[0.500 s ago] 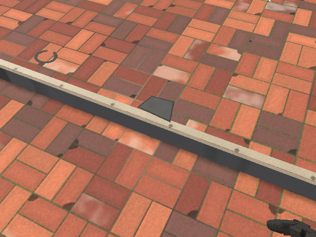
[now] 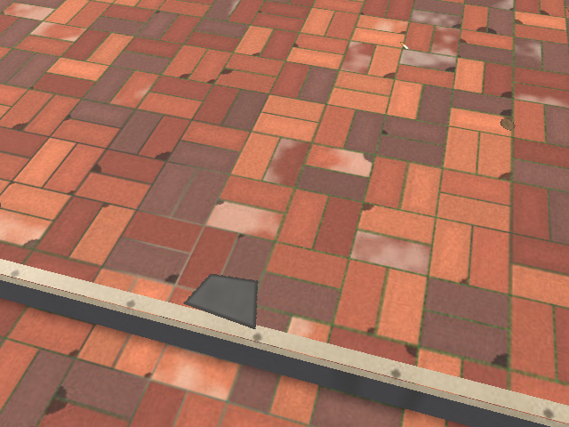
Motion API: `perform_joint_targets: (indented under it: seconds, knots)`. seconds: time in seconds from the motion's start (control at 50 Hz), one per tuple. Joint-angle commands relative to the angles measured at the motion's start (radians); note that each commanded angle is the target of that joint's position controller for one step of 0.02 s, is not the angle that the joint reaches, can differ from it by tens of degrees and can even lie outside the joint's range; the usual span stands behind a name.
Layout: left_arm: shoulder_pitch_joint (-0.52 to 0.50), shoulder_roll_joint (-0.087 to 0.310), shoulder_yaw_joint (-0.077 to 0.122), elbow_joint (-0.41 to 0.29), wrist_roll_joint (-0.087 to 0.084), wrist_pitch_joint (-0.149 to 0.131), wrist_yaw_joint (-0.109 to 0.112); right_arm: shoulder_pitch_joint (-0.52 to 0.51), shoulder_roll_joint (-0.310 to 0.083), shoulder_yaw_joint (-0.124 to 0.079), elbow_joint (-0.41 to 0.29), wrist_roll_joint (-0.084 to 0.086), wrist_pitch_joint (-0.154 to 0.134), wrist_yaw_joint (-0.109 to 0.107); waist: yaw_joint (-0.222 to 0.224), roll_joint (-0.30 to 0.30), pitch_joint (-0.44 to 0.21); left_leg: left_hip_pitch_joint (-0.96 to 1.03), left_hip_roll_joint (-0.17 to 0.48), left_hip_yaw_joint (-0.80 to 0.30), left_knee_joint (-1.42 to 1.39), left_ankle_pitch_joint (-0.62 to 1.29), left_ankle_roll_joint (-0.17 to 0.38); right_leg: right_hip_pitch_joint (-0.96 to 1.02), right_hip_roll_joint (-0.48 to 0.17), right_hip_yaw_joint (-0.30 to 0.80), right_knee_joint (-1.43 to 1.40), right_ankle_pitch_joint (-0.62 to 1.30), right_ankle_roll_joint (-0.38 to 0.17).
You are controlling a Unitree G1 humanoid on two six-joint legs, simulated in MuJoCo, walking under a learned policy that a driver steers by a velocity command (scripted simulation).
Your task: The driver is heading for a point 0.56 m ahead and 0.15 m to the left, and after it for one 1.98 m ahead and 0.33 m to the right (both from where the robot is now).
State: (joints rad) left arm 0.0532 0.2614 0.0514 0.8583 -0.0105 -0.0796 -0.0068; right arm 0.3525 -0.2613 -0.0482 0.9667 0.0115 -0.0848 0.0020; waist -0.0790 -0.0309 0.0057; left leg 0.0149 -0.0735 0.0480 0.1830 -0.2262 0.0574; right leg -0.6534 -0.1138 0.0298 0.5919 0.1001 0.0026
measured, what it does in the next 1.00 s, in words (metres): walks ahead: right foot, then left foot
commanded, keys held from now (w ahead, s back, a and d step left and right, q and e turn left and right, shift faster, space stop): w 0.10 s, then w+q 0.56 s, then w+e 0.34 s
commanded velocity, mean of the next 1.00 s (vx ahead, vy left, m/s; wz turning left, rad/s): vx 0.50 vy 0.00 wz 0.21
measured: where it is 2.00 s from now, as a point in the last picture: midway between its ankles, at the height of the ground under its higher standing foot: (245, 185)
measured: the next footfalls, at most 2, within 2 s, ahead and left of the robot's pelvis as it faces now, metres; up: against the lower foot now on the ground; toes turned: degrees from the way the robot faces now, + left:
right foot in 0.12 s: +0.26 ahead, -0.14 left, +0.00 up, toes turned -2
left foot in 0.66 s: +0.50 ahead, +0.12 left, +0.00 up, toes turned +17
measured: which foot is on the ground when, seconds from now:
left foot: down 0.00-0.12, up 0.14-0.64, down 0.66-1.00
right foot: up 0.00-0.10, down 0.12-0.64, up 0.66-1.00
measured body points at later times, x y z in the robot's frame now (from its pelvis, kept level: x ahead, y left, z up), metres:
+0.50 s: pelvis +0.29 -0.04 +0.00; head +0.31 -0.04 +0.45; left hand +0.27 +0.24 -0.13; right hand +0.49 -0.28 -0.11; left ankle +0.43 +0.14 -0.69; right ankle +0.22 -0.14 -0.74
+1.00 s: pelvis +0.55 +0.07 +0.00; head +0.57 +0.09 +0.45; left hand +0.67 +0.28 -0.13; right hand +0.54 -0.15 -0.15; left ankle +0.46 +0.11 -0.74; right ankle +0.71 -0.05 -0.47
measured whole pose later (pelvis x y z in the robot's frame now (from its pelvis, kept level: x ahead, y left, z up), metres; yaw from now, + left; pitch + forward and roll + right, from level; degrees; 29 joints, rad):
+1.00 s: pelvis +0.55 +0.07 +0.00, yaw +13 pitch +3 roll -2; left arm 0.14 0.12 -0.04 0.75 -0.03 -0.04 -0.01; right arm 0.47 -0.12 0.03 1.03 -0.04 -0.01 0.00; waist -0.01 0.00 -0.01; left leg -0.11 -0.02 0.09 0.40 -0.34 0.09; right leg -1.28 -0.02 0.02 1.86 -0.19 -0.02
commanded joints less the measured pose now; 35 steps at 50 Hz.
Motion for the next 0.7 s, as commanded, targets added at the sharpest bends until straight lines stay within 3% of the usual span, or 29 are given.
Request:
perform_joint_targets:
  seconds: [0.02,0.08,0.1,0.12,0.14,0.16,0.18,0.2,0.22,0.24,0.28,0.32,0.4,0.46,0.52,0.54,0.6,0.62,0.64,0.66,0.68,0.7]
  knots:
    - [-0.153,0.061,0.001,-0.098,-0.007,-0.023,-0.019,0.045,-0.169,-0.038,-0.017,0.005,0.005,-0.007,-0.008,0.068,0.083,0.005,0.31,-0.128,-0.035,0.218,0.137,-0.013,0.022,-0.014,-0.074,-0.035,-0.016]
    - [-0.104,0.104,0.011,-0.097,-0.01,-0.032,-0.03,0.026,-0.192,-0.047,-0.016,0.007,0.021,-0.012,0.043,0.103,0.04,0.081,0.337,-0.133,0.072,0.45,0.112,0.094,0.06,-0.037,-0.116,-0.159,-0.058]
    - [-0.01,0.133,0.026,-0.07,-0.007,-0.034,-0.028,0.002,-0.195,-0.047,-0.024,0.007,0.026,-0.013,0.099,0.114,-0.021,0.073,0.311,-0.107,0.182,0.63,0.094,0.237,0.095,-0.067,-0.139,-0.169,-0.081]
    - [0.157,0.185,0.052,-0.019,-0.001,-0.036,-0.017,0.003,-0.167,-0.035,-0.032,0.001,0.029,-0.012,0.17,0.103,-0.131,-0.021,0.254,-0.078,0.382,0.665,0.067,0.5,0.088,-0.055,-0.132,-0.149,-0.117]
    - [0.335,0.263,0.072,0.012,0.02,-0.035,-0.006,0.022,-0.109,-0.012,-0.067,-0.014,0.023,-0.009,0.215,-0.013,-0.293,-0.297,0.174,-0.036,0.715,0.384,0.022,0.856,-0.129,0.21,-0.107,-0.181,-0.201]
    - [0.376,0.294,0.078,0.034,0.014,-0.028,-0.01,0.118,-0.001,0.02,-0.063,-0.007,0.002,-0.001,0.164,-0.262,-0.401,-0.631,0.01,-0.078,0.992,-0.331,-0.023,1.097,-0.313,0.633,-0.221,-0.345,-0.322]
    - [0.347,0.193,0.05,0.025,0.007,-0.031,-0.008,0.036,-0.126,-0.01,-0.059,0.022,-0.015,0.0,0.203,-0.144,-0.323,-0.728,0.061,-0.2,1.096,-0.342,-0.008,1.035,-0.278,0.602,-0.267,-0.428,-0.276]
    - [0.265,0.16,0.038,0.011,0.009,-0.035,-0.003,-0.042,-0.162,-0.022,-0.087,0.04,-0.026,0.001,0.186,-0.114,-0.189,-0.768,0.11,-0.181,1.092,-0.245,0.005,0.9,-0.249,0.432,-0.292,-0.358,-0.228]
    - [0.191,0.139,0.032,0.001,0.014,-0.039,-0.003,-0.079,-0.153,-0.023,-0.09,0.034,-0.026,-0.007,0.154,-0.043,-0.127,-0.726,0.159,-0.158,1.05,-0.157,0.002,0.767,-0.215,0.328,-0.326,-0.271,-0.204]
    - [0.149,0.107,0.023,-0.001,0.017,-0.043,-0.005,-0.093,-0.144,-0.03,-0.09,0.024,-0.016,-0.012,0.129,-0.032,-0.07,-0.691,0.184,-0.157,1.006,-0.103,-0.005,0.666,-0.184,0.246,-0.365,-0.203,-0.191]
    - [0.119,0.084,0.017,0.01,0.028,-0.049,-0.008,-0.051,-0.098,-0.03,-0.082,0.025,0.011,-0.011,0.083,-0.06,-0.045,-0.609,0.21,-0.162,0.979,-0.047,-0.013,0.562,-0.153,0.139,-0.424,-0.144,-0.182]
    - [0.116,0.104,0.021,0.024,0.03,-0.054,-0.005,-0.061,-0.067,-0.027,-0.095,0.022,0.033,-0.01,0.064,-0.045,-0.008,-0.635,0.215,-0.16,0.958,-0.003,-0.026,0.513,-0.147,0.046,-0.455,-0.056,-0.188]
    - [0.13,0.134,0.029,0.032,0.034,-0.048,0.015,-0.156,-0.066,-0.028,-0.145,0.011,0.039,-0.003,0.075,-0.023,0.03,-0.697,0.203,-0.146,0.775,0.18,-0.053,0.514,-0.125,-0.091,-0.481,0.02,-0.18]
    - [0.152,0.154,0.031,0.031,0.026,-0.039,0.03,-0.266,-0.045,-0.017,-0.189,0.004,0.034,0.016,0.11,-0.011,0.049,-0.657,0.186,-0.074,0.592,0.293,-0.05,0.536,-0.108,-0.174,-0.484,0.037,-0.159]
    - [0.211,0.174,0.039,0.047,0.015,-0.014,0.036,-0.325,-0.026,-0.007,-0.224,0.003,0.044,0.029,0.133,-0.023,0.049,-0.684,0.169,-0.029,0.537,0.243,-0.035,0.671,-0.155,-0.196,-0.422,0.138,-0.151]
    - [0.217,0.178,0.042,0.048,0.007,-0.002,0.037,-0.333,-0.035,-0.009,-0.24,0.005,0.049,0.035,0.129,-0.024,0.051,-0.701,0.173,-0.031,0.527,0.201,-0.022,0.712,-0.173,-0.201,-0.393,0.18,-0.145]
    - [0.176,0.217,0.055,0.02,-0.004,0.023,0.043,-0.305,-0.081,-0.028,-0.266,0.0,0.058,0.049,0.078,-0.045,0.01,-0.586,0.097,0.043,0.5,0.043,0.027,0.759,-0.188,-0.237,-0.231,0.567,-0.114]
    - [0.166,0.227,0.057,0.014,-0.004,0.034,0.047,-0.198,-0.105,-0.044,-0.247,-0.003,0.062,0.05,0.022,-0.069,-0.052,-0.456,0.055,0.071,0.514,-0.005,0.047,0.747,-0.183,-0.25,-0.09,0.714,-0.109]
    - [0.127,0.224,0.056,-0.002,-0.015,0.042,0.047,-0.035,-0.141,-0.07,-0.207,0.002,0.062,0.048,-0.066,-0.048,-0.124,-0.257,0.016,0.075,0.415,0.077,0.083,0.682,-0.149,-0.263,0.114,0.731,-0.086]
    - [0.138,0.197,0.046,-0.011,-0.01,0.031,0.041,0.091,-0.203,-0.101,-0.173,0.011,0.065,0.03,-0.122,0.033,-0.176,0.007,0.042,-0.041,0.316,0.204,0.118,0.475,-0.086,-0.261,0.386,0.389,-0.029]
    - [0.238,0.014,-0.005,-0.033,0.038,0.002,0.015,0.067,-0.314,-0.107,-0.163,0.0,0.064,0.012,0.024,0.352,-0.188,0.285,0.305,-0.508,0.319,0.442,0.25,0.033,0.104,-0.213,0.769,-0.657,0.033]
    - [0.292,0.06,-0.009,0.006,-0.005,-0.037,-0.008,0.14,-0.249,-0.09,-0.166,-0.019,0.052,0.021,-0.03,0.214,-0.408,0.402,0.447,-0.811,0.179,0.269,0.389,-0.082,0.133,0.034,0.945,-0.715,0.025]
